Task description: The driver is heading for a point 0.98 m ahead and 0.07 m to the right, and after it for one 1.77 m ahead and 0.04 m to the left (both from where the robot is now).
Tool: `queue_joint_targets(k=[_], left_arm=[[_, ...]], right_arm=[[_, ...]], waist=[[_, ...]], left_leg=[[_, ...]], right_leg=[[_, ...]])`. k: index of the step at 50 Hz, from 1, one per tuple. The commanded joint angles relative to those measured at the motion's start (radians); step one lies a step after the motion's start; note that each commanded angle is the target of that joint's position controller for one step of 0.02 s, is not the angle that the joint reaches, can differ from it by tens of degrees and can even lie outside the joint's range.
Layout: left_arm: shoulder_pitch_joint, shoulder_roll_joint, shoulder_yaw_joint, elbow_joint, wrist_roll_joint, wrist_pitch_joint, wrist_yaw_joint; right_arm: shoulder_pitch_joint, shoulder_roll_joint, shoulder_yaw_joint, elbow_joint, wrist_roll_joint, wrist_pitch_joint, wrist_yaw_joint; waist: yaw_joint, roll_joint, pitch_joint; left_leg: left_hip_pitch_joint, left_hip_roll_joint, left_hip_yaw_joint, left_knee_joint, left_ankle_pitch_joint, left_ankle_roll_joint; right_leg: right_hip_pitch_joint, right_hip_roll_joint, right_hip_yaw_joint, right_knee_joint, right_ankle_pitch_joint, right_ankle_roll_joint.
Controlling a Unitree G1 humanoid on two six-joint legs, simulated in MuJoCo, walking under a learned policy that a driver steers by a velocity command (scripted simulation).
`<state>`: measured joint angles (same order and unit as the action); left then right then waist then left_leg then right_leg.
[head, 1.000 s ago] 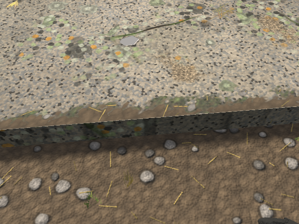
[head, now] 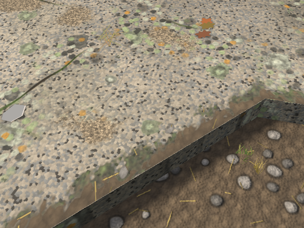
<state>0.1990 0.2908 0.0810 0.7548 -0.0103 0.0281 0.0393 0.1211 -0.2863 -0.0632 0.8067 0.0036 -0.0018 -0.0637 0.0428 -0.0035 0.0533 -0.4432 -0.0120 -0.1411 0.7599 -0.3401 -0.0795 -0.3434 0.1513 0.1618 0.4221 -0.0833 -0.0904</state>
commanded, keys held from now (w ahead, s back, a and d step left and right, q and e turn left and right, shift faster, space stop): e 0.28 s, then w+e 0.14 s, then w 0.58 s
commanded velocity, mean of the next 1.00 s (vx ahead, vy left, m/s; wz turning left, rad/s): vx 0.25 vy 0.00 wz -0.38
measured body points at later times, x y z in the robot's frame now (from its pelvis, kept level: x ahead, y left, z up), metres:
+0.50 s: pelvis +0.02 +0.02 +0.01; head +0.05 +0.01 +0.46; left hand +0.26 +0.23 -0.09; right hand +0.03 -0.29 -0.11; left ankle +0.04 +0.16 -0.74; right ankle -0.01 -0.11 -0.71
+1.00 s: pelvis +0.21 -0.08 -0.01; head +0.24 -0.11 +0.43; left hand +0.30 +0.20 -0.13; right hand +0.35 -0.38 -0.10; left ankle +0.42 -0.04 -0.72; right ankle -0.01 -0.10 -0.74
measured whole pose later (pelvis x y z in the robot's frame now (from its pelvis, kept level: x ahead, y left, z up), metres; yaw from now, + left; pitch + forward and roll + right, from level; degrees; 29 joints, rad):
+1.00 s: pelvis +0.21 -0.08 -0.01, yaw -22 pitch +3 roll +0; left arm 0.44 0.29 0.05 0.80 -0.01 -0.05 0.01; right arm 0.01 -0.28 -0.03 0.71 0.01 -0.10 0.07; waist 0.08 0.04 0.03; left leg -0.59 0.02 0.03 0.50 0.03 0.04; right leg 0.17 0.04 0.02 0.19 -0.40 -0.04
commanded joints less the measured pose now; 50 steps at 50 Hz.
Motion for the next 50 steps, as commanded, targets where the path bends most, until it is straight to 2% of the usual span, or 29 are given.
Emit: queue_joint_targets(k=[1, 3, 5, 6, 7, 8, 9, 10, 12, 14, 15, 16, 17, 18, 20, 23, 26, 27, 28, 29, 30, 31, 32, 34, 37, 40, 44, 47, 50], left_arm=[[-0.036, 0.166, 0.044, -0.084, 0.001, 0.002, 0.008], [-0.045, 0.165, 0.044, -0.094, -0.004, 0.012, 0.003], [-0.068, 0.159, 0.041, -0.107, -0.018, 0.020, 0.002], [-0.042, 0.134, 0.033, -0.108, -0.022, 0.023, 0.002], [-0.004, 0.092, 0.025, -0.116, -0.021, 0.022, -0.001], [-0.031, 0.146, 0.044, -0.139, -0.020, 0.008, -0.005], [-0.001, 0.214, 0.063, -0.119, -0.002, 0.004, -0.010], [0.026, 0.218, 0.070, -0.090, -0.004, 0.010, -0.012], [0.047, 0.159, 0.056, -0.075, 0.000, 0.030, -0.011], [-0.001, 0.129, 0.042, -0.103, -0.013, 0.032, -0.018], [-0.043, 0.121, 0.035, -0.126, -0.017, 0.028, -0.021], [-0.014, 0.119, 0.026, -0.089, 0.071, 0.042, -0.065], [-0.091, 0.107, 0.030, -0.157, -0.025, 0.028, -0.050], [-0.126, 0.116, 0.021, -0.173, -0.034, 0.019, -0.048], [-0.141, 0.106, 0.012, -0.188, -0.014, 0.006, -0.051], [-0.112, 0.091, 0.001, -0.184, -0.007, -0.008, -0.061], [0.020, 0.085, 0.003, -0.125, -0.012, -0.021, -0.066], [0.109, 0.099, 0.012, -0.084, -0.014, -0.023, -0.060], [0.225, 0.132, 0.027, -0.054, -0.017, -0.026, -0.052], [0.291, 0.269, 0.048, -0.065, -0.007, -0.029, -0.038], [0.281, 0.260, 0.047, -0.080, 0.001, -0.052, -0.047], [0.231, 0.204, 0.029, -0.087, 0.002, -0.072, -0.051], [0.182, 0.158, 0.013, -0.090, 0.003, -0.084, -0.052], [0.112, 0.128, -0.003, -0.103, 0.006, -0.087, -0.049], [0.119, 0.133, -0.001, -0.100, 0.011, -0.093, -0.039], [0.142, 0.141, 0.001, -0.080, 0.008, -0.094, -0.032], [0.215, 0.158, 0.007, -0.034, -0.001, -0.099, -0.027], [0.237, 0.165, 0.012, -0.006, -0.010, -0.095, -0.025], [0.226, 0.196, 0.023, 0.004, -0.002, -0.081, -0.018]], right_arm=[[0.004, -0.087, -0.022, -0.052, 0.009, -0.031, 0.007], [0.027, -0.097, -0.025, -0.043, 0.014, -0.039, 0.020], [0.091, -0.112, -0.033, -0.021, 0.016, -0.044, 0.032], [0.109, -0.150, -0.043, -0.016, 0.007, -0.042, 0.031], [0.084, -0.225, -0.054, -0.033, -0.019, -0.032, 0.024], [0.035, -0.240, -0.057, -0.050, -0.061, -0.030, 0.028], [-0.034, -0.183, -0.043, -0.084, -0.057, -0.033, 0.025], [-0.071, -0.139, -0.032, -0.098, -0.038, -0.033, 0.020], [-0.072, -0.119, -0.021, -0.102, -0.008, -0.026, 0.014], [-0.038, -0.126, -0.019, -0.098, -0.013, -0.015, 0.011], [0.005, -0.138, -0.023, -0.091, -0.014, -0.010, 0.009], [0.087, -0.141, -0.019, -0.076, -0.040, 0.005, 0.027], [0.059, -0.180, -0.036, -0.083, -0.011, -0.002, 0.018], [0.065, -0.189, -0.039, -0.085, -0.002, -0.007, 0.013], [0.075, -0.205, -0.046, -0.085, 0.003, -0.015, 0.014], [0.079, -0.225, -0.055, -0.078, 0.017, -0.029, 0.037], [0.061, -0.205, -0.046, -0.063, 0.035, -0.039, 0.064], [0.075, -0.161, -0.031, -0.054, 0.030, -0.044, 0.071], [0.069, -0.091, -0.004, -0.054, 0.008, -0.053, 0.080], [0.031, -0.016, 0.022, -0.129, -0.030, -0.073, 0.093], [-0.022, -0.113, -0.005, -0.139, 0.009, -0.092, 0.090], [-0.040, -0.164, -0.021, -0.142, 0.036, -0.100, 0.091], [-0.027, -0.166, -0.023, -0.126, 0.034, -0.103, 0.092], [0.004, -0.160, -0.025, -0.101, 0.003, -0.103, 0.094], [0.018, -0.121, -0.016, -0.090, 0.000, -0.098, 0.101], [-0.059, -0.082, 0.001, -0.118, 0.002, -0.095, 0.101], [-0.185, -0.061, 0.018, -0.163, 0.012, -0.104, 0.118], [-0.213, -0.078, 0.016, -0.184, 0.013, -0.112, 0.133], [-0.113, -0.127, -0.005, -0.165, 0.007, -0.111, 0.125]], waist=[[-0.012, -0.121, -0.110], [-0.023, -0.127, -0.109], [-0.067, -0.121, -0.114], [-0.063, -0.071, -0.129], [-0.017, 0.138, -0.137], [-0.016, 0.304, -0.092], [0.005, 0.213, -0.089], [0.012, 0.148, -0.088], [0.001, 0.123, -0.071], [-0.029, 0.134, -0.052], [-0.062, 0.147, -0.065], [-0.089, 0.116, -0.084], [-0.103, 0.193, -0.061], [-0.120, 0.205, -0.062], [-0.129, 0.185, -0.061], [-0.111, 0.176, -0.042], [-0.029, 0.147, -0.040], [0.008, 0.104, -0.069], [0.064, 0.003, -0.133], [0.056, -0.301, -0.185], [0.092, -0.204, -0.154], [0.067, -0.152, -0.052], [0.040, -0.138, 0.006], [-0.005, -0.120, 0.036], [-0.021, -0.088, 0.007], [-0.001, -0.073, 0.023], [0.041, -0.066, 0.069], [0.027, -0.064, 0.075], [-0.038, -0.111, -0.030]], left_leg=[[0.035, -0.025, 0.013, -0.081, -0.001, -0.001], [0.098, -0.035, 0.023, -0.175, 0.010, 0.013], [0.222, -0.022, 0.046, -0.373, 0.127, 0.042], [0.325, 0.067, -0.001, -0.441, 0.172, 0.076], [0.393, 0.279, -0.206, -0.477, 0.193, 0.177], [0.297, 0.388, -0.371, -0.513, 0.342, 0.309], [0.276, 0.394, -0.308, -0.488, 0.387, 0.321], [0.274, 0.328, -0.202, -0.463, 0.387, 0.277], [0.305, 0.270, -0.100, -0.438, 0.394, 0.248], [0.324, 0.242, -0.027, -0.448, 0.416, 0.261], [0.377, 0.248, -0.025, -0.474, 0.312, 0.269], [0.388, 0.239, -0.014, -0.477, 0.256, 0.267], [0.416, 0.267, -0.035, -0.524, 0.097, 0.277], [0.437, 0.286, -0.059, -0.541, 0.004, 0.278], [0.432, 0.307, -0.048, -0.564, -0.056, 0.275], [0.317, 0.298, 0.018, -0.579, -0.065, 0.264], [0.191, 0.280, 0.078, -0.506, -0.061, 0.247], [0.104, 0.249, 0.119, -0.417, -0.042, 0.220], [-0.007, 0.183, 0.205, -0.198, -0.024, 0.161], [-0.307, 0.064, 0.280, 0.191, -0.237, 0.071], [-0.441, 0.055, 0.150, 0.365, -0.264, 0.068], [-0.491, 0.106, 0.113, 0.404, -0.171, 0.092], [-0.487, 0.133, 0.111, 0.387, -0.061, 0.103], [-0.417, 0.157, 0.107, 0.311, 0.084, 0.094], [-0.367, 0.139, 0.135, 0.230, 0.238, 0.061], [-0.299, 0.110, 0.152, 0.022, 0.368, 0.043], [-0.223, 0.071, 0.169, -0.178, 0.474, 0.065], [-0.223, 0.058, 0.156, -0.255, 0.424, 0.108], [-0.064, -0.008, 0.197, -0.254, 0.299, 0.159]], right_leg=[[0.100, -0.256, 0.363, -0.159, -0.252, -0.113], [0.102, -0.246, 0.387, -0.141, -0.194, -0.105], [0.077, -0.207, 0.379, -0.093, -0.171, -0.065], [0.009, -0.154, 0.331, -0.017, -0.284, -0.019], [-0.130, -0.039, 0.158, 0.203, -0.428, 0.035], [-0.240, 0.030, 0.032, 0.435, -0.526, 0.079], [-0.240, -0.037, 0.040, 0.600, -0.468, 0.110], [-0.230, -0.044, 0.025, 0.662, -0.405, 0.126], [-0.273, -0.056, 0.001, 0.778, -0.337, 0.162], [-0.292, -0.084, -0.061, 0.738, -0.300, 0.185], [-0.324, -0.111, -0.089, 0.684, -0.270, 0.192], [-0.259, -0.097, -0.115, 0.638, -0.305, 0.167], [-0.329, -0.144, -0.126, 0.585, -0.272, 0.180], [-0.328, -0.165, -0.128, 0.538, -0.275, 0.178], [-0.277, -0.185, -0.156, 0.438, -0.293, 0.167], [-0.095, -0.176, -0.207, 0.280, -0.315, 0.116], [0.163, -0.137, -0.251, 0.045, -0.174, 0.054], [0.326, -0.113, -0.253, -0.001, -0.170, 0.034], [0.517, -0.195, -0.126, -0.034, -0.178, 0.009], [0.679, -0.472, 0.312, -0.092, -0.183, -0.118], [0.584, -0.555, 0.494, -0.192, -0.352, -0.251], [0.526, -0.520, 0.420, -0.220, -0.433, -0.229], [0.469, -0.468, 0.323, -0.231, -0.407, -0.193], [0.383, -0.400, 0.184, -0.262, -0.208, -0.145], [0.351, -0.358, 0.058, -0.283, 0.054, -0.134], [0.297, -0.319, -0.034, -0.298, 0.110, -0.115], [0.288, -0.336, -0.057, -0.323, 0.074, -0.108], [0.390, -0.380, -0.050, -0.276, 0.167, -0.094], [0.485, -0.382, -0.061, -0.102, 0.622, -0.062]])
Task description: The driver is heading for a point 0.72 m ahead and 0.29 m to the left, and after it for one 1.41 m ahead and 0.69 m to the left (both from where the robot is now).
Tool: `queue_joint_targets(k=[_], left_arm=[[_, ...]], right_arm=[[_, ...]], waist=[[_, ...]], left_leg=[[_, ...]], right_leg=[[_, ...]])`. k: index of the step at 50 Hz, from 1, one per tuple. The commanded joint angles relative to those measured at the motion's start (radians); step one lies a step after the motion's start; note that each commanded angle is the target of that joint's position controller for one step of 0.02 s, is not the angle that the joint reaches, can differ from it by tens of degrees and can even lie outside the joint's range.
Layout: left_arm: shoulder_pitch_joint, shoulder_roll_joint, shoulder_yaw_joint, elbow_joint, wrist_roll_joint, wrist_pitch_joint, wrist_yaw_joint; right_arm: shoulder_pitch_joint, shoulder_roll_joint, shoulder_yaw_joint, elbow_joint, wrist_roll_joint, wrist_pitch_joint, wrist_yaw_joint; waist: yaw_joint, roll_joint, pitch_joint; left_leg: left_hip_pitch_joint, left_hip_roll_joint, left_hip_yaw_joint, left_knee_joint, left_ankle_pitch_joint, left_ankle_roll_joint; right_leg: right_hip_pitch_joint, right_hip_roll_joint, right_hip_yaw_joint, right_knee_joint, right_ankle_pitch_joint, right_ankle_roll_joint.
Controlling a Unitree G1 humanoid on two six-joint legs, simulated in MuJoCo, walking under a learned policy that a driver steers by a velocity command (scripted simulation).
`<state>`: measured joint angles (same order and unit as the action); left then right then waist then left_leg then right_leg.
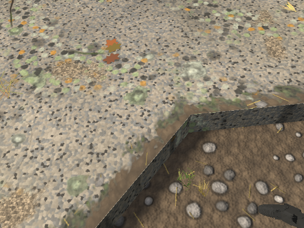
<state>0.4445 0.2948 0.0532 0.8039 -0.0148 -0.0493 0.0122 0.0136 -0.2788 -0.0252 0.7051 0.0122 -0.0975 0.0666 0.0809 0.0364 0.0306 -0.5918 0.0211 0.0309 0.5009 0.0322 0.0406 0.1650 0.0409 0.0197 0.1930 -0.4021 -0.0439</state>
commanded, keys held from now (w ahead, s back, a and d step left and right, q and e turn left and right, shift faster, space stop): w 0.14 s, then w+q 0.86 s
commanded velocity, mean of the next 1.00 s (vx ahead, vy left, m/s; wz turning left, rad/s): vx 0.49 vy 0.00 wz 0.36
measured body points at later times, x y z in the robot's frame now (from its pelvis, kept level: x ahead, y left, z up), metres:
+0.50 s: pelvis +0.27 -0.02 +0.01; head +0.29 -0.03 +0.46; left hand +0.41 +0.25 -0.08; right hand +0.30 -0.29 -0.14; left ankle +0.18 +0.10 -0.71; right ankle +0.35 -0.11 -0.73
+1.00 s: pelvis +0.51 +0.09 +0.00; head +0.55 +0.11 +0.44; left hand +0.30 +0.25 -0.13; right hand +0.85 +0.06 -0.04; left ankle +0.61 +0.25 -0.51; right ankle +0.35 -0.11 -0.72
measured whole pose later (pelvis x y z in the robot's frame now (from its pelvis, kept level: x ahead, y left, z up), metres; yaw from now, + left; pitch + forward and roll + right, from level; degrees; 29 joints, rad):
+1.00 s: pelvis +0.51 +0.09 +0.00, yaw +24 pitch +4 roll +1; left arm 0.57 0.19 0.00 1.04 0.03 -0.07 0.02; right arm -0.15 -0.13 0.02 0.53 -0.01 0.03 0.00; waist 0.03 -0.02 0.05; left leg -1.24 0.04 0.08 1.69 -0.55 0.17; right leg 0.24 -0.11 -0.32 0.13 -0.35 0.08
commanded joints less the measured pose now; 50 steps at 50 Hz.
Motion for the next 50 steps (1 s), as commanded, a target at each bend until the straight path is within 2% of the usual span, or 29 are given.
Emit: queue_joint_targets(k=[1, 2, 3, 4, 5, 6, 7, 8, 11, 15, 19, 22, 23, 24, 25, 26, 27, 29, 34, 35, 38, 41, 44, 45, 46, 47, 48, 49, 50], left_arm=[[-0.028, 0.192, 0.048, -0.045, 0.008, 0.006, 0.011], [-0.023, 0.170, 0.036, -0.048, 0.015, 0.010, 0.014], [0.105, 0.052, 0.002, -0.076, 0.015, -0.005, 0.001], [0.107, 0.094, 0.013, -0.033, 0.023, -0.018, -0.007], [-0.008, 0.114, 0.021, -0.055, 0.033, -0.024, -0.009], [-0.055, 0.101, 0.009, -0.065, 0.038, -0.031, -0.016], [-0.083, 0.088, 0.004, -0.066, 0.048, -0.028, -0.022], [-0.081, 0.084, 0.002, -0.073, 0.070, -0.014, -0.027], [-0.042, 0.048, -0.014, -0.054, 0.077, 0.009, -0.042], [-0.195, 0.024, -0.036, -0.097, 0.061, 0.001, -0.044], [-0.275, 0.052, -0.026, -0.120, 0.048, -0.013, -0.032], [-0.181, 0.068, -0.011, -0.102, 0.057, -0.034, -0.016], [-0.080, 0.118, 0.004, -0.087, 0.069, -0.047, -0.004], [-0.009, 0.218, 0.025, -0.094, 0.084, -0.048, 0.006], [-0.028, 0.250, 0.041, -0.078, 0.067, -0.027, 0.009], [-0.097, 0.153, 0.018, -0.100, 0.062, -0.023, 0.004], [-0.141, 0.093, 0.003, -0.102, 0.053, -0.028, 0.001], [-0.159, 0.047, -0.011, -0.091, 0.053, -0.039, 0.007], [-0.088, 0.057, 0.000, -0.040, 0.047, -0.058, 0.002], [-0.067, 0.058, -0.001, -0.027, 0.053, -0.056, 0.000], [0.024, 0.055, 0.002, 0.017, 0.067, -0.050, -0.001], [0.098, 0.072, 0.016, 0.066, 0.092, -0.052, 0.001], [0.147, 0.032, -0.003, 0.131, 0.095, -0.068, -0.010], [0.160, 0.004, -0.014, 0.161, 0.094, -0.065, -0.009], [0.150, 0.017, -0.015, 0.172, 0.091, -0.064, -0.009], [0.121, 0.021, -0.017, 0.189, 0.075, -0.056, 0.006], [0.076, 0.035, -0.020, 0.174, 0.057, -0.044, 0.013], [0.014, 0.013, -0.035, 0.152, 0.021, -0.036, 0.027], [-0.014, 0.101, -0.023, 0.101, 0.005, -0.045, 0.024]], right_arm=[[0.118, -0.170, -0.062, -0.034, -0.001, -0.012, -0.016], [0.271, -0.206, -0.075, -0.003, -0.004, -0.006, -0.030], [0.409, -0.307, -0.102, 0.016, -0.031, 0.000, -0.039], [0.480, -0.251, -0.086, 0.054, -0.090, 0.029, -0.047], [0.388, -0.239, -0.083, 0.059, -0.072, 0.039, -0.054], [0.299, -0.167, -0.063, 0.055, -0.059, 0.041, -0.056], [0.255, -0.119, -0.047, 0.061, -0.054, 0.039, -0.057], [0.239, -0.103, -0.039, 0.074, -0.041, 0.039, -0.056], [0.234, -0.121, -0.040, 0.099, -0.033, 0.026, -0.043], [0.262, -0.152, -0.056, 0.126, -0.029, 0.031, -0.038], [0.301, -0.174, -0.072, 0.139, -0.021, 0.038, -0.035], [0.295, -0.155, -0.072, 0.140, -0.026, 0.043, -0.045], [0.285, -0.101, -0.058, 0.126, -0.024, 0.038, -0.047], [0.287, -0.003, -0.033, 0.082, -0.010, 0.032, -0.049], [0.347, -0.061, -0.044, 0.078, -0.027, 0.047, -0.056], [0.354, -0.107, -0.056, 0.110, -0.041, 0.061, -0.057], [0.327, -0.099, -0.058, 0.119, -0.041, 0.064, -0.049], [0.297, -0.077, -0.059, 0.122, -0.048, 0.075, -0.038], [0.170, -0.034, -0.045, 0.072, -0.050, 0.101, -0.020], [0.153, -0.017, -0.040, 0.058, -0.052, 0.107, -0.017], [0.041, -0.008, -0.035, 0.007, -0.058, 0.119, -0.025], [-0.079, 0.016, -0.036, -0.067, -0.033, 0.120, -0.076], [-0.232, 0.089, 0.001, -0.166, -0.025, 0.113, -0.115], [-0.318, 0.133, 0.024, -0.222, -0.024, 0.112, -0.112], [-0.351, 0.139, 0.036, -0.263, -0.017, 0.111, -0.106], [-0.367, 0.155, 0.053, -0.307, -0.024, 0.112, -0.094], [-0.310, 0.147, 0.067, -0.307, -0.022, 0.116, -0.066], [-0.240, 0.148, 0.066, -0.272, -0.024, 0.120, -0.046], [-0.099, 0.121, 0.049, -0.231, -0.022, 0.123, -0.036]], waist=[[-0.143, -0.157, -0.101], [-0.216, -0.149, -0.213], [-0.184, 0.073, -0.408], [-0.219, 0.125, -0.508], [-0.182, 0.052, -0.316], [-0.148, 0.020, -0.181], [-0.119, 0.011, -0.089], [-0.083, 0.037, -0.052], [-0.040, 0.056, -0.050], [-0.076, 0.077, 0.014], [-0.104, 0.038, -0.012], [-0.042, -0.001, -0.034], [0.009, -0.093, -0.082], [0.038, -0.302, -0.149], [-0.014, -0.352, -0.136], [-0.041, -0.199, -0.067], [-0.052, -0.143, -0.014], [-0.062, -0.143, 0.000], [-0.048, -0.135, -0.035], [-0.046, -0.179, -0.052], [-0.016, -0.177, -0.023], [-0.019, -0.097, 0.069], [-0.027, -0.034, 0.154], [-0.037, -0.048, 0.176], [-0.053, -0.057, 0.186], [-0.089, -0.039, 0.188], [-0.118, -0.014, 0.156], [-0.142, 0.005, 0.060], [-0.173, -0.090, -0.015]], left_leg=[[0.252, -0.077, 0.058, -0.007, -0.083, 0.070], [0.536, -0.006, -0.005, 0.029, -0.049, 0.117], [0.987, 0.285, -0.460, 0.039, -0.205, 0.293], [1.002, 0.418, -0.763, -0.122, -0.126, 0.315], [0.853, 0.346, -0.608, -0.147, -0.199, 0.275], [0.686, 0.312, -0.480, -0.183, -0.227, 0.237], [0.543, 0.266, -0.386, -0.229, -0.179, 0.204], [0.440, 0.221, -0.327, -0.258, -0.128, 0.184], [0.311, 0.169, -0.232, -0.296, -0.020, 0.208], [0.251, 0.131, -0.207, -0.347, -0.162, 0.197], [0.291, 0.142, -0.263, -0.286, -0.209, 0.157], [0.252, 0.095, -0.283, -0.113, -0.219, 0.103], [0.198, 0.020, -0.233, 0.076, -0.242, 0.068], [0.026, -0.115, -0.081, 0.358, -0.451, 0.019], [-0.068, -0.108, -0.055, 0.515, -0.583, 0.028], [-0.072, -0.043, -0.102, 0.594, -0.520, 0.040], [-0.068, -0.013, -0.100, 0.601, -0.447, 0.032], [-0.051, 0.017, -0.078, 0.600, -0.354, 0.011], [-0.120, 0.021, -0.034, 0.612, -0.274, -0.028], [-0.128, 0.015, -0.005, 0.668, -0.292, -0.028], [-0.314, 0.039, 0.006, 0.884, -0.380, 0.001], [-0.747, 0.033, -0.119, 1.384, -0.596, 0.056], [-1.037, 0.009, -0.109, 1.622, -0.747, 0.120], [-1.058, 0.006, -0.102, 1.643, -0.770, 0.141], [-1.059, 0.014, -0.079, 1.574, -0.773, 0.143], [-0.965, 0.054, -0.053, 1.398, -0.767, 0.145], [-0.651, 0.046, 0.109, 1.128, -0.654, 0.136], [-0.241, -0.006, 0.170, 0.968, -0.465, 0.145], [0.020, -0.060, 0.234, 0.909, -0.410, 0.138]], right_leg=[[-0.030, -0.240, 0.054, 0.291, 1.109, -0.089], [-0.183, -0.209, 0.042, 0.511, 1.020, -0.058], [-0.602, -0.072, 0.014, 0.945, 0.584, 0.017], [-0.694, 0.093, 0.066, 1.156, -0.141, 0.008], [-0.781, 0.021, 0.140, 1.201, -0.077, -0.011], [-0.782, -0.040, 0.116, 1.121, 0.006, -0.022], [-0.745, -0.078, 0.092, 1.041, 0.042, -0.026], [-0.682, -0.098, 0.068, 0.984, 0.055, -0.014], [-0.583, -0.108, 0.009, 0.861, 0.044, 0.020], [-0.555, -0.112, -0.028, 0.558, 0.192, 0.055], [-0.481, -0.079, -0.035, 0.423, 0.279, 0.068], [-0.298, -0.063, -0.026, 0.290, 0.229, 0.049], [-0.186, -0.173, 0.102, 0.187, 0.115, 0.019], [-0.039, -0.409, 0.408, 0.029, -0.113, -0.037], [-0.095, -0.485, 0.608, -0.030, -0.214, -0.109], [-0.147, -0.439, 0.524, -0.018, -0.240, -0.109], [-0.197, -0.387, 0.391, -0.016, -0.099, -0.098], [-0.205, -0.308, 0.189, -0.021, 0.186, -0.066], [-0.130, -0.316, 0.005, 0.024, 0.608, -0.093], [-0.120, -0.321, -0.028, 0.038, 0.652, -0.100], [-0.035, -0.375, -0.006, 0.026, 0.550, -0.135], [0.117, -0.492, 0.056, -0.024, 0.380, -0.171], [0.161, -0.477, -0.015, -0.040, 0.308, -0.107], [0.100, -0.443, -0.065, -0.045, 0.323, -0.072], [0.064, -0.429, -0.110, -0.079, 0.291, -0.050], [-0.024, -0.376, -0.182, -0.125, 0.328, -0.018], [-0.215, -0.304, -0.297, -0.222, 0.432, -0.039], [-0.386, -0.241, -0.368, -0.217, 0.799, -0.051], [-0.456, -0.283, -0.361, -0.111, 1.346, -0.099]])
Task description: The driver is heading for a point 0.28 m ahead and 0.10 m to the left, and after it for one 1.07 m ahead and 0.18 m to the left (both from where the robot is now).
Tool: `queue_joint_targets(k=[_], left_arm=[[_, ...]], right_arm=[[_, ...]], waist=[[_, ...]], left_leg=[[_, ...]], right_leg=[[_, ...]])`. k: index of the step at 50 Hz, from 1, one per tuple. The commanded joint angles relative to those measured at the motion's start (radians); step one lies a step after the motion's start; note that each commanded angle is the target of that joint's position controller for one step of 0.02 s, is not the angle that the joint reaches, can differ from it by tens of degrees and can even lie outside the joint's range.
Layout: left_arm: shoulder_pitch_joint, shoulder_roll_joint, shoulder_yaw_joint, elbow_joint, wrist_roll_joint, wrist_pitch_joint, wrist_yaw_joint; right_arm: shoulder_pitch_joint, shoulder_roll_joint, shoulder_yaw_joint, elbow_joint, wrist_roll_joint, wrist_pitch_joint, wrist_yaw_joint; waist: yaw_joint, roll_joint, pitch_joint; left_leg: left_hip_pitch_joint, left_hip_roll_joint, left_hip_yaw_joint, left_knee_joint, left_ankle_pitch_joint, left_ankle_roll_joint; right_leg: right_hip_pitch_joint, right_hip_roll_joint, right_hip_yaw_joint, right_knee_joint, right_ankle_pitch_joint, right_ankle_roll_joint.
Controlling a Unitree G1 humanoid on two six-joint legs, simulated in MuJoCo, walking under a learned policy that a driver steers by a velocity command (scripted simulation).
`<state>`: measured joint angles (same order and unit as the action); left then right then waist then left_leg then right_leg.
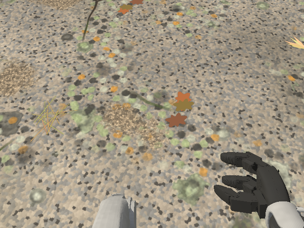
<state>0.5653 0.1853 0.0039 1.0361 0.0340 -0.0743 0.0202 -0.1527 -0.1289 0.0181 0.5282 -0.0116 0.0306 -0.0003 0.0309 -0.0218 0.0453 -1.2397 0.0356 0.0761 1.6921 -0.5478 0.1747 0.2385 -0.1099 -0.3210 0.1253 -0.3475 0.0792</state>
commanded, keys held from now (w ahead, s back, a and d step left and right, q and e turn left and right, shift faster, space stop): w+q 0.06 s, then q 0.40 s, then no key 0.44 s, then e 0.10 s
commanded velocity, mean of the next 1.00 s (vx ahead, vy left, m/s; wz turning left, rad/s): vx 0.15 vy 0.00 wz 0.39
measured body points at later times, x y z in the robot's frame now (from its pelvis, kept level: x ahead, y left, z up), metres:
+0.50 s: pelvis +0.31 +0.10 +0.17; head +0.33 +0.13 +0.62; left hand +0.44 +0.40 +0.10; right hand +0.47 -0.17 +0.08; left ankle +0.22 +0.12 -0.51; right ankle +0.45 +0.03 -0.55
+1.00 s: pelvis +0.37 +0.17 +0.15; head +0.38 +0.17 +0.60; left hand +0.35 +0.44 +0.04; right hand +0.63 +0.05 +0.06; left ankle +0.34 +0.30 -0.57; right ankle +0.45 +0.03 -0.57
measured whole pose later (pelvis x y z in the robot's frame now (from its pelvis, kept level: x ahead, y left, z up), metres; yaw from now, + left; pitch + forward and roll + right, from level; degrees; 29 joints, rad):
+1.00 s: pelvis +0.37 +0.17 +0.15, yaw +23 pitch +0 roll +0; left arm 0.30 0.22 0.02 0.75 0.01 -0.02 0.04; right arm 0.13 -0.18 0.01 0.70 0.00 0.00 -0.02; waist 0.04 0.01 -0.02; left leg -0.33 -0.01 -0.07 0.63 -0.31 -0.02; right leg -0.31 -0.05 0.05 0.61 -0.31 0.07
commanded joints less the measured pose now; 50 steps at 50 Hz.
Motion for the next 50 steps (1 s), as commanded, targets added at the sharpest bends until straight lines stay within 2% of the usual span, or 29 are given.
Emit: queue_joint_targets(k=[1, 2, 3, 4, 5, 7, 8, 9, 13, 15, 19, 21, 23, 24, 25, 26, 27, 28, 29, 31, 32, 33, 36, 37, 38, 40, 42, 47, 50], left_arm=[[-0.149, 0.326, 0.058, -0.140, -0.057, -0.021, 0.007], [-0.173, 0.401, 0.092, -0.154, -0.082, -0.011, -0.010], [-0.155, 0.401, 0.106, -0.179, -0.086, -0.007, -0.023], [-0.170, 0.227, 0.079, -0.283, -0.051, -0.018, -0.070], [-0.166, 0.189, 0.072, -0.323, -0.023, -0.037, -0.093], [-0.148, 0.095, 0.047, -0.329, -0.025, -0.023, -0.071], [-0.212, 0.116, 0.047, -0.377, 0.024, -0.036, -0.084], [-0.274, 0.102, 0.039, -0.403, 0.033, -0.042, -0.067], [-0.383, 0.096, 0.001, -0.477, -0.004, -0.048, -0.021], [-0.496, 0.150, 0.014, -0.529, -0.047, -0.056, -0.003], [-0.540, 0.156, 0.026, -0.561, -0.027, -0.063, -0.021], [-0.374, 0.168, 0.043, -0.530, 0.005, -0.030, -0.049], [0.148, 0.187, 0.076, -0.350, 0.035, 0.009, -0.058], [0.268, 0.188, 0.084, -0.243, 0.035, 0.005, -0.046], [0.175, 0.122, 0.065, -0.254, 0.062, -0.013, -0.032], [0.173, 0.136, 0.040, -0.267, 0.054, -0.032, -0.038], [-0.151, 0.150, 0.026, -0.350, 0.034, -0.050, -0.062], [-0.381, 0.089, 0.016, -0.444, -0.010, -0.054, -0.058], [-0.593, 0.015, -0.016, -0.510, -0.066, -0.062, -0.073], [-0.666, 0.127, 0.015, -0.493, -0.091, -0.052, -0.085], [-0.416, 0.288, 0.081, -0.394, -0.063, -0.011, -0.035], [-0.319, 0.278, 0.074, -0.375, -0.036, 0.012, -0.014], [-0.212, 0.179, 0.043, -0.342, -0.024, 0.012, -0.016], [-0.150, 0.124, 0.025, -0.352, -0.008, -0.006, -0.028], [-0.163, 0.110, 0.018, -0.362, -0.024, -0.008, -0.028], [-0.209, 0.098, 0.021, -0.340, -0.036, 0.017, -0.011], [-0.231, 0.099, 0.023, -0.332, 0.003, 0.044, 0.009], [-0.232, 0.118, 0.039, -0.323, -0.017, 0.048, 0.024], [-0.273, 0.146, 0.052, -0.363, -0.031, 0.044, 0.028]], right_arm=[[0.234, -0.079, -0.018, -0.005, -0.002, 0.002, 0.032], [0.455, -0.118, -0.043, 0.066, 0.004, -0.001, 0.026], [0.525, -0.211, -0.085, 0.108, 0.002, -0.006, 0.020], [0.398, -0.400, -0.134, 0.102, 0.005, -0.011, 0.007], [0.407, -0.422, -0.160, 0.085, 0.004, -0.006, 0.001], [0.361, -0.303, -0.133, 0.156, 0.003, -0.024, -0.001], [0.481, -0.231, -0.079, 0.215, -0.037, -0.079, 0.034], [0.453, -0.208, -0.073, 0.268, -0.027, -0.100, 0.040], [0.463, -0.210, -0.045, 0.362, -0.042, -0.128, 0.067], [0.428, -0.282, -0.078, 0.308, -0.067, -0.132, 0.084], [0.526, -0.318, -0.093, 0.244, -0.027, -0.187, 0.019], [0.308, -0.393, -0.117, 0.103, 0.009, -0.199, 0.010], [0.083, -0.423, -0.133, -0.003, 0.005, -0.213, 0.020], [0.179, -0.373, -0.126, 0.042, 0.017, -0.201, 0.028], [0.380, -0.274, -0.090, 0.120, 0.030, -0.191, 0.049], [0.496, -0.095, -0.045, 0.110, 0.020, -0.179, 0.042], [0.719, -0.139, -0.061, 0.119, -0.010, -0.186, 0.032], [0.578, -0.218, -0.060, 0.092, -0.027, -0.163, 0.023], [0.537, -0.207, -0.042, 0.076, -0.072, -0.143, 0.020], [0.600, -0.184, -0.037, 0.119, -0.056, -0.123, 0.067], [0.395, -0.144, -0.014, 0.033, 0.070, -0.076, 0.027], [0.341, -0.144, -0.005, 0.038, 0.080, -0.064, 0.003], [0.433, -0.268, -0.051, 0.072, 0.030, -0.054, -0.019], [0.401, -0.396, -0.079, 0.043, 0.009, -0.032, -0.035], [0.351, -0.307, -0.052, 0.042, -0.013, -0.013, -0.032], [0.229, -0.226, -0.041, 0.040, -0.004, -0.008, -0.019], [0.191, -0.227, -0.043, 0.042, 0.016, -0.020, -0.016], [0.274, -0.146, -0.033, 0.109, 0.006, -0.042, -0.013], [0.274, -0.197, -0.060, 0.112, 0.010, -0.041, -0.028]], waist=[[-0.206, -0.146, -0.179], [-0.282, -0.209, -0.336], [-0.308, -0.198, -0.379], [-0.163, 0.224, -0.377], [-0.140, 0.147, -0.510], [-0.021, 0.021, -0.300], [-0.096, 0.054, -0.280], [-0.039, 0.018, -0.173], [0.069, 0.021, -0.172], [0.079, -0.014, -0.166], [0.039, 0.075, -0.117], [0.132, 0.080, -0.124], [0.311, -0.004, -0.125], [0.309, -0.223, -0.079], [0.224, -0.089, -0.111], [0.116, -0.074, -0.187], [-0.109, -0.066, -0.375], [-0.072, -0.021, -0.346], [-0.150, 0.012, -0.364], [-0.218, 0.032, -0.185], [-0.065, -0.035, -0.082], [-0.016, -0.014, -0.116], [-0.058, -0.037, -0.243], [-0.002, 0.178, -0.290], [-0.002, 0.309, -0.336], [0.017, 0.174, -0.203], [0.016, 0.119, -0.113], [-0.009, 0.012, -0.046], [-0.014, 0.033, -0.074]], left_leg=[[0.817, -0.123, 0.175, -0.320, 0.166, 0.007], [0.976, -0.173, 0.119, -0.446, 0.169, 0.034], [1.136, -0.198, -0.099, -0.686, 0.110, 0.065], [1.282, 0.088, -0.746, -1.003, 0.446, 0.136], [1.313, 0.151, -1.011, -1.168, 0.645, 0.093], [1.094, 0.129, -0.868, -1.162, 0.575, 0.063], [1.029, 0.070, -0.650, -1.106, 0.381, -0.030], [0.866, 0.036, -0.641, -1.123, 0.302, -0.065], [0.859, 0.042, -0.541, -1.151, 0.741, -0.141], [0.763, -0.025, -0.370, -1.221, 0.787, -0.254], [0.751, -0.137, -0.297, -1.277, 0.917, -0.347], [0.509, -0.207, -0.246, -1.274, 1.224, -0.394], [0.303, -0.223, -0.321, -1.065, 1.353, -0.447], [0.391, -0.320, -0.257, -0.599, 0.540, -0.488], [0.316, -0.255, -0.284, -0.194, 0.012, -0.415], [0.239, -0.250, -0.313, 0.101, -0.140, -0.400], [0.294, -0.147, -0.403, 0.009, -0.059, -0.398], [0.346, -0.060, -0.342, -0.093, -0.078, -0.377], [0.513, 0.006, -0.330, -0.236, -0.059, -0.342], [1.089, 0.035, -0.095, -0.390, 0.105, -0.371], [0.849, -0.018, -0.049, -0.822, 0.257, -0.265], [0.860, -0.007, -0.106, -0.950, 0.293, -0.251], [1.138, -0.004, -0.159, -1.199, 0.604, -0.145], [1.228, 0.251, -0.418, -1.201, 0.936, -0.039], [1.145, 0.320, -0.463, -1.249, 0.790, 0.076], [0.972, 0.149, -0.350, -1.243, 0.430, -0.032], [0.877, 0.071, -0.284, -1.227, 0.279, -0.102], [0.907, -0.009, -0.192, -1.189, 0.310, -0.137], [0.978, 0.014, -0.192, -1.182, 0.450, -0.117]], right_leg=[[-0.409, -0.167, 0.007, 0.167, 1.653, -0.230], [-0.299, -0.178, 0.035, 0.432, 1.803, -0.213], [-0.372, -0.134, 0.091, 0.782, 1.468, -0.166], [-0.771, 0.129, 0.133, 1.339, 0.036, -0.048], [-0.844, 0.149, 0.402, 1.541, 0.038, -0.065], [-0.892, 0.088, 0.386, 1.550, 0.150, -0.080], [-1.014, 0.091, 0.617, 1.562, 0.230, -0.084], [-1.034, 0.079, 0.570, 1.522, 0.279, -0.108], [-1.286, 0.119, 0.542, 1.646, 0.150, -0.151], [-1.139, 0.098, 0.415, 1.409, 0.161, -0.132], [-0.894, 0.162, 0.283, 1.099, 0.155, -0.050], [-0.430, 0.234, 0.193, 0.757, 0.274, -0.052], [0.007, 0.258, 0.271, 0.478, 0.481, -0.040], [0.007, 0.116, 0.362, 0.140, 0.776, -0.095], [0.049, -0.124, 0.491, 0.272, 0.916, -0.183], [0.048, -0.276, 0.641, 0.465, 1.660, -0.446], [0.003, -0.414, 0.828, 0.450, 1.583, -0.543], [-0.221, -0.314, 0.792, 0.393, 1.330, -0.491], [-0.426, -0.190, 0.672, 0.369, 1.025, -0.373], [-1.116, 0.068, 0.375, 0.228, 0.639, -0.228], [-0.838, -0.017, 0.512, 0.170, 0.692, -0.300], [-0.716, -0.039, 0.514, 0.239, 0.685, -0.314], [-0.677, -0.012, 0.454, 0.398, 0.397, -0.207], [-0.762, 0.086, 0.348, 0.557, -0.053, -0.097], [-0.755, 0.082, 0.341, 0.595, -0.261, -0.050], [-0.620, 0.067, 0.325, 0.499, -0.017, -0.032], [-0.545, 0.059, 0.346, 0.403, 0.174, -0.023], [-0.549, 0.068, 0.355, 0.379, 0.169, -0.035], [-0.591, 0.078, 0.363, 0.436, 0.245, -0.044]])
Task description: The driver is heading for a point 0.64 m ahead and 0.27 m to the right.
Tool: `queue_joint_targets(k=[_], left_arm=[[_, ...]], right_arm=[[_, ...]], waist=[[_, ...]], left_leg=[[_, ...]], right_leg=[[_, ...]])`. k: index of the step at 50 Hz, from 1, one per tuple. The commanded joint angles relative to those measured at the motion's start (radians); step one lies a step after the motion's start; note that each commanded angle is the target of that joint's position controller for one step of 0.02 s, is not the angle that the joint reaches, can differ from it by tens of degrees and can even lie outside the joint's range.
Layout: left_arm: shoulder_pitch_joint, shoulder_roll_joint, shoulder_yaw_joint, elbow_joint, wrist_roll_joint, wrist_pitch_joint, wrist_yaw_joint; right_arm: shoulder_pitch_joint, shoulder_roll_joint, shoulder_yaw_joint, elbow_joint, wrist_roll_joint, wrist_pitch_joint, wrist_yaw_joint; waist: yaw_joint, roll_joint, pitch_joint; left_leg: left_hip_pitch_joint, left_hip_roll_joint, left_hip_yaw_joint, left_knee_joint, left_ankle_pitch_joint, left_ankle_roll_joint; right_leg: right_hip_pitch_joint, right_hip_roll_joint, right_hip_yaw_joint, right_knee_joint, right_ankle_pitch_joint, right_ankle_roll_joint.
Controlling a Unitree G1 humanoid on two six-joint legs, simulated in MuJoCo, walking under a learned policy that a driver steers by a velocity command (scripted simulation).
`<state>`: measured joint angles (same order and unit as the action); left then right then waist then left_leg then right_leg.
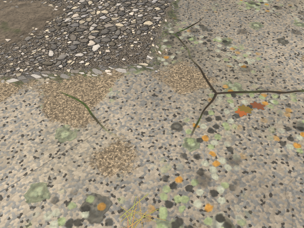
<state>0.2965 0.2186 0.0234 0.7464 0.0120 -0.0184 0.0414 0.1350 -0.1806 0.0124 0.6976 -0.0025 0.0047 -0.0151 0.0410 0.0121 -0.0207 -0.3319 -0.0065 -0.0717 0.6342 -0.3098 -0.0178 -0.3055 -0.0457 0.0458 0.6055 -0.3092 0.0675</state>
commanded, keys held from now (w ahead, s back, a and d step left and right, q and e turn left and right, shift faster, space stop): e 0.96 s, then no key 0.04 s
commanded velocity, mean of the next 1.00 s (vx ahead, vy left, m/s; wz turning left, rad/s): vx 0.00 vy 0.00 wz -0.49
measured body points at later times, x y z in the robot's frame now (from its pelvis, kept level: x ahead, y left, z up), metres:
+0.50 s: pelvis -0.01 -0.01 +0.01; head +0.01 -0.03 +0.46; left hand +0.21 +0.21 -0.07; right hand +0.08 -0.31 -0.09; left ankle +0.01 +0.11 -0.70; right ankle +0.00 -0.14 -0.73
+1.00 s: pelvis -0.05 -0.02 +0.00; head -0.03 -0.05 +0.45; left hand +0.25 +0.10 -0.07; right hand -0.09 -0.32 -0.11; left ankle +0.02 +0.10 -0.73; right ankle -0.10 -0.11 -0.73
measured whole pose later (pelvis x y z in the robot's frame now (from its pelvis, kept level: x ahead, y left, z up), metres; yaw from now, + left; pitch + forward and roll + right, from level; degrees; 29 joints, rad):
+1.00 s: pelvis -0.05 -0.02 +0.00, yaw -34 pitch +1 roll +1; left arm 0.18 0.27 0.05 0.55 -0.02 0.05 -0.01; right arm 0.18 -0.28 -0.07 0.71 0.02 0.01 -0.04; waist -0.03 0.01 0.03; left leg -0.28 0.10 0.17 0.58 -0.31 -0.02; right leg -0.32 -0.03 -0.04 0.59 -0.27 0.00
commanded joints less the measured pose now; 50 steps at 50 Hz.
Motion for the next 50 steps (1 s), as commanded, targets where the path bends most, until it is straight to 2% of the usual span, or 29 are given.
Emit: queue_joint_targets(k=[1, 4, 6, 9, 10, 11, 12, 13, 14, 15, 16, 18, 21, 25, 27, 28, 29, 30, 31, 33, 34, 37, 39, 41, 43, 45, 48, 49, 50], left_arm=[[-0.014, 0.113, 0.034, -0.087, -0.013, -0.011, 0.009], [-0.028, 0.111, 0.042, -0.127, -0.014, 0.000, 0.008], [-0.033, 0.104, 0.046, -0.149, -0.009, 0.010, -0.001], [-0.008, 0.094, 0.051, -0.163, -0.008, 0.021, -0.025], [-0.007, 0.113, 0.057, -0.169, -0.004, 0.022, -0.030], [-0.011, 0.185, 0.077, -0.182, -0.001, 0.021, -0.029], [0.039, 0.252, 0.095, -0.184, 0.001, 0.024, -0.028], [0.114, 0.245, 0.088, -0.185, 0.021, 0.014, -0.027], [0.081, 0.233, 0.084, -0.200, 0.022, 0.003, -0.021], [-0.001, 0.220, 0.083, -0.224, 0.006, 0.002, -0.012], [-0.068, 0.212, 0.081, -0.241, -0.012, 0.008, -0.002], [-0.119, 0.196, 0.074, -0.253, -0.019, 0.026, 0.005], [-0.097, 0.192, 0.080, -0.255, -0.020, 0.043, 0.014], [-0.103, 0.205, 0.092, -0.259, -0.030, 0.058, 0.014], [-0.128, 0.195, 0.093, -0.260, -0.047, 0.064, 0.014], [-0.105, 0.155, 0.084, -0.261, -0.041, 0.065, 0.013], [-0.068, 0.101, 0.070, -0.277, -0.032, 0.058, 0.006], [-0.099, 0.189, 0.098, -0.284, -0.017, 0.042, 0.003], [-0.100, 0.235, 0.114, -0.257, -0.027, 0.040, -0.002], [-0.043, 0.209, 0.111, -0.203, -0.019, 0.061, 0.002], [-0.038, 0.191, 0.106, -0.200, -0.019, 0.066, 0.002], [-0.111, 0.158, 0.086, -0.236, -0.034, 0.064, -0.002], [-0.165, 0.136, 0.071, -0.259, -0.033, 0.063, -0.011], [-0.181, 0.112, 0.056, -0.273, -0.030, 0.061, -0.025], [-0.174, 0.107, 0.049, -0.276, -0.029, 0.059, -0.038], [-0.152, 0.133, 0.056, -0.271, -0.031, 0.061, -0.048], [-0.078, 0.140, 0.065, -0.250, -0.033, 0.064, -0.061], [-0.036, 0.154, 0.073, -0.232, -0.030, 0.063, -0.057], [0.007, 0.208, 0.092, -0.229, -0.028, 0.059, -0.049]], right_arm=[[-0.002, -0.156, -0.062, -0.055, 0.001, -0.011, -0.019], [0.039, -0.181, -0.081, -0.044, 0.007, 0.005, -0.034], [0.038, -0.190, -0.090, -0.043, 0.008, 0.009, -0.045], [-0.011, -0.203, -0.100, -0.050, 0.012, 0.004, -0.055], [0.000, -0.200, -0.103, -0.045, 0.016, 0.001, -0.057], [0.035, -0.181, -0.105, -0.047, 0.009, 0.000, -0.056], [-0.036, -0.161, -0.100, -0.078, -0.002, -0.002, -0.061], [-0.110, -0.150, -0.095, -0.102, -0.003, -0.010, -0.059], [-0.073, -0.141, -0.096, -0.088, 0.007, -0.013, -0.052], [-0.031, -0.145, -0.097, -0.063, 0.012, -0.010, -0.048], [-0.014, -0.156, -0.101, -0.053, 0.010, -0.008, -0.048], [-0.011, -0.141, -0.097, -0.050, 0.005, -0.010, -0.045], [-0.010, -0.121, -0.085, -0.045, 0.014, -0.015, -0.036], [0.020, -0.153, -0.092, -0.036, 0.026, -0.026, -0.018], [0.082, -0.168, -0.106, -0.011, 0.024, -0.032, -0.010], [0.114, -0.221, -0.123, -0.007, 0.009, -0.029, -0.013], [0.087, -0.302, -0.138, -0.021, -0.016, -0.017, -0.020], [0.067, -0.278, -0.136, -0.042, -0.049, -0.024, -0.014], [-0.015, -0.214, -0.118, -0.075, -0.045, -0.031, -0.020], [-0.100, -0.158, -0.097, -0.094, -0.008, -0.033, -0.034], [-0.097, -0.153, -0.090, -0.094, -0.002, -0.032, -0.042], [-0.018, -0.161, -0.086, -0.081, -0.013, -0.019, -0.058], [0.033, -0.180, -0.094, -0.074, -0.013, -0.008, -0.059], [0.039, -0.215, -0.107, -0.072, -0.009, -0.001, -0.055], [0.032, -0.246, -0.118, -0.069, -0.003, 0.001, -0.045], [0.032, -0.265, -0.125, -0.061, 0.004, -0.001, -0.033], [0.007, -0.269, -0.127, -0.047, 0.033, -0.003, -0.024], [0.041, -0.243, -0.119, -0.026, 0.036, -0.006, -0.022], [0.083, -0.192, -0.105, -0.009, 0.018, -0.009, -0.016]], waist=[[-0.028, 0.017, -0.024], [-0.039, 0.101, -0.055], [-0.037, 0.150, -0.069], [-0.007, 0.148, -0.060], [-0.007, 0.097, -0.046], [-0.037, -0.094, -0.029], [0.001, -0.311, -0.017], [0.064, -0.341, -0.075], [0.035, -0.254, -0.102], [-0.004, -0.166, -0.098], [-0.031, -0.118, -0.090], [-0.053, -0.125, -0.089], [-0.038, -0.165, -0.109], [-0.038, -0.222, -0.094], [-0.076, -0.195, -0.081], [-0.068, -0.085, -0.094], [-0.019, 0.205, -0.061], [-0.048, 0.244, -0.033], [-0.025, 0.153, -0.006], [0.002, 0.114, 0.021], [-0.005, 0.106, 0.027], [-0.055, 0.109, 0.016], [-0.094, 0.123, 0.002], [-0.106, 0.139, -0.017], [-0.104, 0.149, -0.023], [-0.098, 0.160, -0.027], [-0.039, 0.149, -0.047], [-0.025, 0.110, -0.059], [-0.021, -0.049, -0.091]], left_leg=[[0.093, 0.076, -0.056, -0.129, 0.251, 0.092], [0.148, 0.179, -0.128, -0.156, 0.353, 0.163], [0.142, 0.247, -0.166, -0.163, 0.384, 0.196], [0.055, 0.263, -0.114, -0.125, 0.343, 0.177], [0.007, 0.217, -0.054, -0.071, 0.255, 0.129], [-0.056, 0.103, 0.085, 0.075, 0.116, 0.049], [-0.246, -0.045, 0.174, 0.284, -0.093, -0.037], [-0.357, -0.059, 0.043, 0.487, -0.361, -0.040], [-0.366, -0.033, -0.023, 0.596, -0.353, -0.036], [-0.351, -0.018, -0.027, 0.624, -0.291, -0.037], [-0.331, -0.005, -0.026, 0.576, -0.226, -0.037], [-0.249, -0.018, 0.016, 0.456, -0.145, -0.043], [-0.154, -0.043, 0.022, 0.250, -0.110, -0.041], [-0.033, -0.062, 0.010, -0.009, -0.052, -0.029], [0.106, -0.049, 0.029, -0.234, 0.107, -0.001], [0.225, 0.098, -0.091, -0.281, 0.108, 0.051], [0.267, 0.330, -0.348, -0.330, 0.225, 0.182], [0.142, 0.444, -0.479, -0.381, 0.172, 0.301], [0.099, 0.379, -0.390, -0.383, 0.081, 0.284], [0.081, 0.261, -0.210, -0.367, 0.067, 0.213], [0.082, 0.247, -0.157, -0.360, 0.129, 0.217], [0.172, 0.226, -0.059, -0.352, 0.185, 0.235], [0.260, 0.253, -0.053, -0.339, 0.206, 0.251], [0.265, 0.275, -0.028, -0.330, 0.230, 0.260], [0.217, 0.287, 0.007, -0.321, 0.248, 0.263], [0.194, 0.305, 0.019, -0.301, 0.299, 0.260], [0.179, 0.310, 0.059, -0.198, 0.368, 0.207], [0.118, 0.276, 0.095, -0.124, 0.326, 0.161], [-0.028, 0.208, 0.183, 0.060, 0.149, 0.078]], right_leg=[[-0.064, 0.020, -0.004, -0.014, 0.216, -0.031], [-0.140, 0.033, -0.012, 0.089, 0.165, -0.020], [-0.159, 0.034, -0.027, 0.160, 0.029, -0.031], [-0.092, 0.023, -0.047, 0.157, -0.007, -0.087], [-0.044, 0.013, -0.020, 0.078, 0.141, -0.119], [-0.013, -0.064, 0.133, -0.053, 0.389, -0.173], [0.091, -0.196, 0.397, -0.192, 0.486, -0.297], [0.192, -0.287, 0.557, -0.261, 0.541, -0.388], [0.207, -0.282, 0.528, -0.241, 0.511, -0.378], [0.181, -0.242, 0.450, -0.209, 0.491, -0.334], [0.143, -0.208, 0.390, -0.203, 0.472, -0.292], [0.080, -0.144, 0.323, -0.206, 0.467, -0.256], [0.083, -0.122, 0.326, -0.211, 0.391, -0.254], [0.066, -0.120, 0.430, -0.230, 0.269, -0.254], [0.001, -0.062, 0.415, -0.193, 0.159, -0.204], [-0.117, 0.001, 0.348, -0.067, -0.023, -0.154], [-0.334, 0.177, 0.134, 0.180, -0.291, -0.088], [-0.392, 0.125, 0.112, 0.427, -0.326, -0.040], [-0.373, 0.087, 0.125, 0.547, -0.236, -0.033], [-0.372, 0.080, 0.092, 0.673, -0.108, -0.005], [-0.375, 0.077, 0.078, 0.729, -0.075, 0.008], [-0.412, 0.052, 0.012, 0.654, -0.004, 0.038], [-0.428, 0.021, -0.002, 0.531, -0.012, 0.053], [-0.357, -0.006, -0.029, 0.404, -0.049, 0.049], [-0.251, -0.011, -0.069, 0.294, -0.094, 0.027], [-0.178, 0.002, -0.103, 0.207, -0.091, 0.001], [-0.030, 0.032, -0.136, -0.037, 0.039, -0.067], [0.090, 0.059, -0.123, -0.144, 0.104, -0.101], [0.271, -0.023, 0.023, -0.212, 0.321, -0.146]])
Velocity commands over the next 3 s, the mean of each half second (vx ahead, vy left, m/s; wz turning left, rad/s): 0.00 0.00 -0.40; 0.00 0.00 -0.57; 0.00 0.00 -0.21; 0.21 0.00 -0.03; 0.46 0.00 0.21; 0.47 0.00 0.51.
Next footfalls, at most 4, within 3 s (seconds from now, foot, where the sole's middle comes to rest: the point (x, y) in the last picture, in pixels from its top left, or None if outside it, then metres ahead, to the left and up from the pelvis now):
0.56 left None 0.06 0.08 -0.76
1.00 right None -0.07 -0.14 -0.76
1.42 left None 0.06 0.06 -0.76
2.26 left None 0.34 -0.19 -0.76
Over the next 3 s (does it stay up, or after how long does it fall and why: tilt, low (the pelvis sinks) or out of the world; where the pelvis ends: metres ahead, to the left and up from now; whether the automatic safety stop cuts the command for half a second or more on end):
stays up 0.46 -0.37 0.02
